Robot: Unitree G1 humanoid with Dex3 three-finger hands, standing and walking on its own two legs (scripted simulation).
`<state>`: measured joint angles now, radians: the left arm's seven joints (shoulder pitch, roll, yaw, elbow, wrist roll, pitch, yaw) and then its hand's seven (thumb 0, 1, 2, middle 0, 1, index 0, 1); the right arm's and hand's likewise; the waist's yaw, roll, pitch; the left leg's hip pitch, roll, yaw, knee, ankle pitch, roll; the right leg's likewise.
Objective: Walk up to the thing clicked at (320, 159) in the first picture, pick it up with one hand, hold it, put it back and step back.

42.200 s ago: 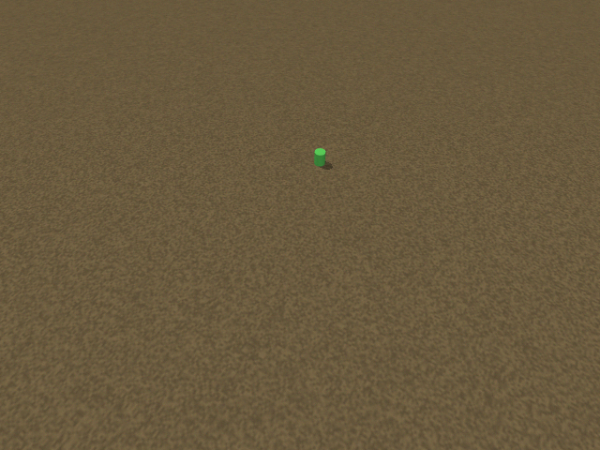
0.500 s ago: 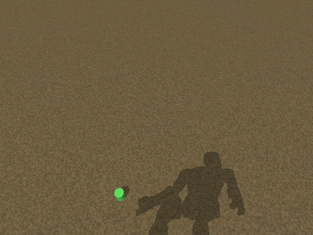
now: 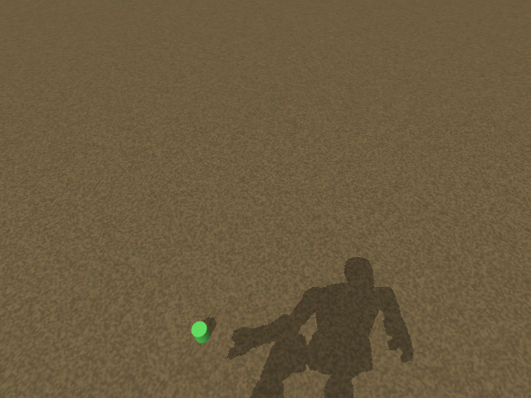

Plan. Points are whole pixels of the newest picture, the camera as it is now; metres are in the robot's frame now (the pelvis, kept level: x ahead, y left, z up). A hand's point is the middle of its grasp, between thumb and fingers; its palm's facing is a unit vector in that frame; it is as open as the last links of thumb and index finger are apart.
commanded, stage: stand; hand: left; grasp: from above
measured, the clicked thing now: (200, 332) +0.45 +0.26 -0.75
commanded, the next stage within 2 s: step back in 0.64 s
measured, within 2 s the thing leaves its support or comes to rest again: neither
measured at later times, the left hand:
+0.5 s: hand out of the picture +0.08 +0.24 -0.16, palm faces -0.02 -0.94 -0.33, open 7.4 cm
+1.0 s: hand out of the picture +0.10 +0.31 -0.18, palm faces -0.04 -0.93 -0.37, open 7.4 cm
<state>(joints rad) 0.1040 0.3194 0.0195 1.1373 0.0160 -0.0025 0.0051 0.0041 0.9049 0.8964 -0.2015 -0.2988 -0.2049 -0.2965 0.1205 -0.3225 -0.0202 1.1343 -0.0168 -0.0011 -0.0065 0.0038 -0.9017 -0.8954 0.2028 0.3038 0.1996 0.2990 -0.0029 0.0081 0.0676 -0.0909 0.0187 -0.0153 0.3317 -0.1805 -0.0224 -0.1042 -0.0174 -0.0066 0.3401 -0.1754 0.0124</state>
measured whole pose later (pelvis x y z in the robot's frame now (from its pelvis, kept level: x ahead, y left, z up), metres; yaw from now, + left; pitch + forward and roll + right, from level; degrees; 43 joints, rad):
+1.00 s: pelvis -0.05 +0.05 -0.02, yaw -1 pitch -2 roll -1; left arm 0.01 0.42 0.06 0.91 0.01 0.06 0.03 0.01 0.91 0.90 -0.20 -0.30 -0.21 -0.30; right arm 0.12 -0.38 -0.06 0.97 -0.03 0.03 0.01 0.00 -0.90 -0.90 0.20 0.30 0.20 0.30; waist -0.02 -0.06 0.20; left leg -0.27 -0.04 0.00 0.66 -0.36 0.05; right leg -0.43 0.03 0.15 0.85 -0.49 -0.01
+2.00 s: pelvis -0.30 +0.04 -0.02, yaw -4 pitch -3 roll -1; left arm 0.17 0.40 0.09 0.80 0.02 0.08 0.01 0.01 0.91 0.90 -0.20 -0.30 -0.21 -0.30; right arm 0.15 -0.35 -0.04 0.84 -0.03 0.02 -0.02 0.01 -0.90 -0.89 0.21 0.30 0.20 0.30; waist 0.00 -0.04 0.18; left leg -0.31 0.02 -0.01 0.60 -0.24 0.02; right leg -0.41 0.10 0.15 1.13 -0.52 0.02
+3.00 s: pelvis -0.64 +0.00 -0.02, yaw -2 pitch -3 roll +1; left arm 0.24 0.37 0.07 0.93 0.05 0.01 -0.01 0.01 0.90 0.90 -0.21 -0.30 -0.21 -0.30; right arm 0.23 -0.42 -0.06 0.93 -0.03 0.04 0.01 0.00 -0.90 -0.90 0.20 0.30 0.20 0.30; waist 0.03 0.03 0.08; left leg -0.41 -0.05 -0.09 0.92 -0.43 -0.02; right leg -0.26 -0.02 0.01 0.65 -0.35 -0.02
